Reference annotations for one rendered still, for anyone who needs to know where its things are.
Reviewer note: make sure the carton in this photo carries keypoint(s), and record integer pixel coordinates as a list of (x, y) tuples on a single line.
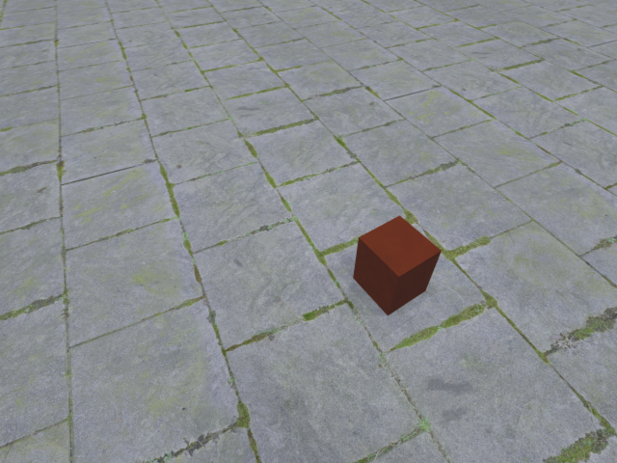
[(394, 264)]

